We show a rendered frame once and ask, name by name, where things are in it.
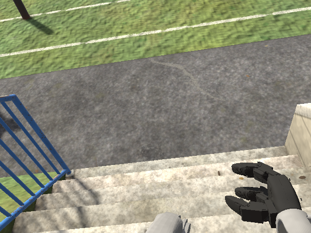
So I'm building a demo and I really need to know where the robot right forearm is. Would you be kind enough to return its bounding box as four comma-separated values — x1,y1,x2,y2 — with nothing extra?
275,209,311,233

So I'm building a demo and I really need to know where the robot left thigh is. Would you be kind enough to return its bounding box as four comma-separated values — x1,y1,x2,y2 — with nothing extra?
146,212,191,233

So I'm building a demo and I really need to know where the right robot hand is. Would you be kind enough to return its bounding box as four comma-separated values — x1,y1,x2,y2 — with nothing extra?
225,161,302,228

